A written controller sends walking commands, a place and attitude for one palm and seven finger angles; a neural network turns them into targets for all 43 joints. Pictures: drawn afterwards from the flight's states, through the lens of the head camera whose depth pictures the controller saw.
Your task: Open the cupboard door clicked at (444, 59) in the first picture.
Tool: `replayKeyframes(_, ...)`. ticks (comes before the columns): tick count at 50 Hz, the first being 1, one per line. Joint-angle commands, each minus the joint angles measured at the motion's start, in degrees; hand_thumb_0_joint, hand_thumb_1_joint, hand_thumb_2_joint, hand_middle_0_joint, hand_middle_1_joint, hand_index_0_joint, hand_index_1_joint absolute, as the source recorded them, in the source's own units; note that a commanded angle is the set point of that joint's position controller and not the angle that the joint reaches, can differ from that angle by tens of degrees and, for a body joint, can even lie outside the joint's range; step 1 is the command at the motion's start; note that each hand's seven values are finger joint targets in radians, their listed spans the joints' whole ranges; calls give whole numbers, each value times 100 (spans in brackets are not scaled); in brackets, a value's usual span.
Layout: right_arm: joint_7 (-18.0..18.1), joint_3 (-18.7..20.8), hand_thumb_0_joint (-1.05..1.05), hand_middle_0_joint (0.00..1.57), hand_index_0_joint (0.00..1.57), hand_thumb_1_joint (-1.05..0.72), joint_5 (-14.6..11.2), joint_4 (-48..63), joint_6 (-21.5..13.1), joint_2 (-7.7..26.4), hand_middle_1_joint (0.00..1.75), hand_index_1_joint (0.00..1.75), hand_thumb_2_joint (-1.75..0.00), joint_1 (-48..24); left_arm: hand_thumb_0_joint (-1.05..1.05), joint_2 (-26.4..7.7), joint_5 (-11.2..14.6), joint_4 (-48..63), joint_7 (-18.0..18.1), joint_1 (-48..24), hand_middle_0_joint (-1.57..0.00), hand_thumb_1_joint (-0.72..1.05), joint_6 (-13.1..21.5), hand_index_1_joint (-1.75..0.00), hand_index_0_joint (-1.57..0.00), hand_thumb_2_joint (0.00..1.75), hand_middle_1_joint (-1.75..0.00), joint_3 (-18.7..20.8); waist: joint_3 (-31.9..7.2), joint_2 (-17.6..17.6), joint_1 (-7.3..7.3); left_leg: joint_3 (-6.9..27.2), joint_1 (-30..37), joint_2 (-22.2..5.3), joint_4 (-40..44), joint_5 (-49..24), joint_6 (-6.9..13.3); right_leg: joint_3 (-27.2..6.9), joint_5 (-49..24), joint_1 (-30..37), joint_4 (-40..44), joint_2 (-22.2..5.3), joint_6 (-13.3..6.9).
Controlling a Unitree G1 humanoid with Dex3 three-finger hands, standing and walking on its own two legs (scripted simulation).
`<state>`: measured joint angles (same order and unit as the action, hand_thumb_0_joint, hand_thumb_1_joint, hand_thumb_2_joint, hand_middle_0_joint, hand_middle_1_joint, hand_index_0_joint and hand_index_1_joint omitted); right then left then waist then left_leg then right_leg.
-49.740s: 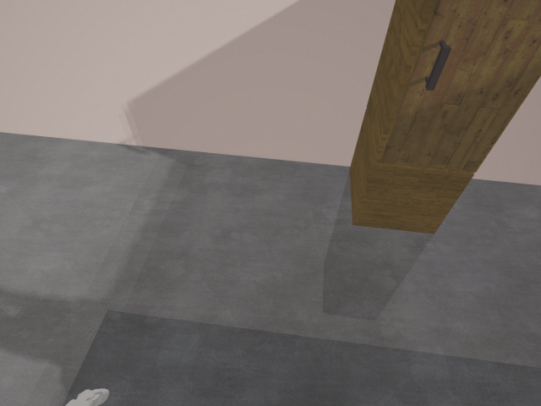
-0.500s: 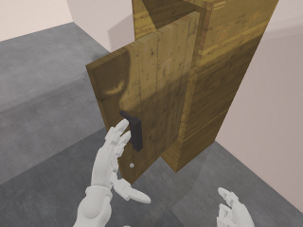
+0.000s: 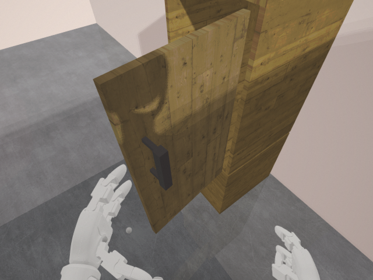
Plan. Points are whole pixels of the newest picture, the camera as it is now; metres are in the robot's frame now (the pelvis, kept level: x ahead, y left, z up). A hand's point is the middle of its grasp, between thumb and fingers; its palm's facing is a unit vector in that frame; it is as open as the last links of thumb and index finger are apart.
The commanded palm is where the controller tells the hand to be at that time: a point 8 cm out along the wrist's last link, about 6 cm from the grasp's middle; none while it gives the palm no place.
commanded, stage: slide the hand sideways off the handle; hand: left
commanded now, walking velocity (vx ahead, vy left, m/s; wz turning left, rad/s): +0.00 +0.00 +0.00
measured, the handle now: (157, 163) +0.33 +0.08 +0.10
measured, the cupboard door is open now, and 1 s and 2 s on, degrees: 98 98 98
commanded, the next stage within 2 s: draw the hand back to the body in 0.16 s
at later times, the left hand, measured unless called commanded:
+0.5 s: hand (101, 234) +0.18 +0.15 +0.11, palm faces -0.04 -1.00 -0.05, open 16.3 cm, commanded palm +0.15 +0.21 +0.12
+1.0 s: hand (44, 224) +0.18 +0.22 +0.15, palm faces +0.22 -0.92 -0.32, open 14.5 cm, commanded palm +0.15 +0.27 +0.18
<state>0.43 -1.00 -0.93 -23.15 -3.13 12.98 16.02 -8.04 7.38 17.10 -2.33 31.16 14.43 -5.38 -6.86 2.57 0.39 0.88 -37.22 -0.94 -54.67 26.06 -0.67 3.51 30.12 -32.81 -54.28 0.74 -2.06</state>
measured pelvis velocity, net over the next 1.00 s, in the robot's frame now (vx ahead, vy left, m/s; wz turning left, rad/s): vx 0.00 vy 0.03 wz -0.01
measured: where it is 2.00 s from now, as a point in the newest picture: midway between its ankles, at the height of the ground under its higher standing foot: outside the picture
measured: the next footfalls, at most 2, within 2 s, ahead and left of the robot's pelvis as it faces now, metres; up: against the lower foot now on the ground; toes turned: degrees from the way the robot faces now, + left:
none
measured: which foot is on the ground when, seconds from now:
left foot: down 0.00-1.00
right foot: down 0.00-1.00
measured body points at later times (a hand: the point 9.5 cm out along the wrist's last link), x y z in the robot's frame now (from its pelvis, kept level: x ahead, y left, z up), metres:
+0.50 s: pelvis -0.01 +0.01 +0.00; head +0.00 +0.00 +0.45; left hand +0.18 +0.20 +0.11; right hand +0.17 -0.21 -0.06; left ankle +0.01 +0.13 -0.68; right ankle -0.03 -0.09 -0.68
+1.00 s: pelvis +0.00 +0.03 +0.03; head -0.01 +0.01 +0.48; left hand +0.17 +0.27 +0.17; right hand +0.18 -0.19 -0.03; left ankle +0.01 +0.13 -0.68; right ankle -0.03 -0.09 -0.68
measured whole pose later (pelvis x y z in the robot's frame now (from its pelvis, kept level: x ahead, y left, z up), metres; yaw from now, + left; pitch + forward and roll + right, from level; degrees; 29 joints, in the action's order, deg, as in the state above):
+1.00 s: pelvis +0.00 +0.03 +0.03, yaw +0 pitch +1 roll -1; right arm 5.8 -2.9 -1.5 -28.0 -5.5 12.6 15.4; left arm -17.3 3.9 27.5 5.1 34.8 1.3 6.5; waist -4.2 3.5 -2.1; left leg -0.1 -22.0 -0.3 -41.0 20.5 1.3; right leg 2.5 22.5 -16.6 -37.7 0.4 -0.1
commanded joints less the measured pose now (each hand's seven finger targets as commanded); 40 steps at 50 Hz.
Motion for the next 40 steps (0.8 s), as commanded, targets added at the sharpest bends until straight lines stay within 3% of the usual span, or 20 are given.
replayKeyframes(1, 122, 242, 0, 20, 20, -90, -43, 943, -378, 533, 30, 30, -90, -384, 0, -379, 186, 1378, -215, -28, -15, -50, 478, -30, -15, 30, -30, 407, -730, -434, 76, -19, 560, 193, 449, -1347, 227, -312, -2426, 232, 953, -38, 244)
replayKeyframes(4, 159, 251, 0, 20, 20, -90, -60, 936, -431, 545, 30, 30, -90, -394, 0, -451, 289, 1413, -367, 14, -15, -50, 512, -30, -15, 30, -30, 491, -694, -370, 82, 4, 506, 200, 404, -1295, 231, -355, -2325, 188, 980, -54, 251)
replayKeyframes(6, 192, 279, 0, 20, 20, -90, -79, 892, -433, 545, 30, 30, -90, -391, 0, -613, 378, 1307, -455, 246, -15, -50, 510, -30, -15, 30, -30, 762, -758, -517, 45, 8, 451, 192, 376, -1290, 223, -362, -2345, 224, 974, -51, 268)
replayKeyframes(9, 189, 256, 0, 20, 20, -90, -87, 941, -506, 551, 30, 30, -90, -429, 0, -422, 417, 1550, -498, 1, -15, -50, 565, -30, -15, 30, -30, 475, -692, -239, 92, 40, 547, 199, 403, -1311, 238, -256, -2157, 61, 916, -10, 215)
replayKeyframes(12, 219, 264, 0, 20, 20, -90, -85, 904, -540, 577, 30, 30, -90, -408, 0, -508, 407, 1386, -467, -73, -15, -50, 540, -30, -15, 30, -30, 543, -576, -377, 119, 71, 431, 186, 387, -1074, 235, -266, -1736, -112, 959, 12, 210)
replayKeyframes(15, 212, 274, 0, 20, 20, -90, -97, 967, -557, 546, 30, 30, -90, -416, 0, -642, 359, 1692, -397, 58, -15, -50, 529, -30, -15, 30, -30, 657, -853, -165, -20, 53, 621, 171, 489, -1200, 249, -201, -1729, 52, 910, 30, 151)
replayKeyframes(18, 238, 244, 0, 20, 20, -90, -127, 953, -531, 531, 30, 30, -90, -464, 0, -839, 394, 1740, -325, 73, -15, -50, 352, -30, -15, 30, -30, 918, -777, -175, -59, 67, 652, 151, 611, -1173, 252, -143, -1650, 134, 980, 69, 137)
replayKeyframes(24, 258, 177, 0, 20, 20, -90, -191, 966, -598, 541, 30, 30, -90, -546, 0, -715, 540, 1850, -424, 187, -15, -50, -6, -30, -15, 30, -30, 877, -494, -150, -38, 92, 814, 125, 847, -1090, 244, -14, -1557, 149, 1145, 95, 161)
replayKeyframes(28, 305, 166, 0, 20, 20, -90, -199, 907, -646, 586, 30, 30, -90, -546, 0, -926, 615, 1905, -502, 80, -15, -50, -203, -30, -15, 30, -30, 1140, -416, -262, -52, 144, 919, 103, 972, -1053, 249, 16, -1459, 232, 1278, 108, 157)
replayKeyframes(33, 350, 115, 0, 20, 20, -90, -209, 814, -732, 603, 30, 30, -90, -550, 0, -1175, 726, 2059, -582, -176, -15, -50, -380, -30, -15, 30, -30, 1467, -359, -133, -91, 160, 1053, 115, 1109, -1008, 246, 23, -1345, 365, 1424, 106, 145)
replayKeyframes(35, 347, 111, 0, 20, 20, -90, -238, 802, -780, 580, 30, 30, -90, -572, 0, -1092, 793, 2090, -657, -18, -15, -43, -431, -30, -15, 33, -30, 1490, -398, -47, -124, 161, 1215, 105, 1177, -1166, 235, 76, -1534, 403, 1421, 113, 143)
replayKeyframes(38, 359, 89, 0, 20, 20, -90, -252, 710, -819, 610, 30, 30, -90, -614, 0, -1229, 902, 2078, -773, -134, -16, -32, -588, -30, -16, 37, -30, 1682, -359, 12, -133, 170, 1280, 104, 1243, -1260, 240, 87, -1652, 551, 1519, 118, 144)
replayKeyframes(39, 510, 95, 0, 20, 20, -90, -172, 828, -718, 527, 30, 30, -90, -654, 0, -1953, 53, 2681, -17, -354, -16, -29, -644, -30, -16, 39, -30, 1749, -168, 102, -381, 93, 1319, 58, 1471, -1205, 214, -348, -1625, 600, 1930, -32, 54)
replayKeyframes(40, 550, 55, 0, 20, 20, -90, -129, 774, -676, 425, 30, 30, -90, -577, 0, -1451, -21, 2473, 299, 53, -16, -26, -776, -30, -16, 40, -30, 1553, 25, 126, -246, 62, 1470, 69, 1548, -1111, 199, -279, -1479, 553, 2046, -61, 46)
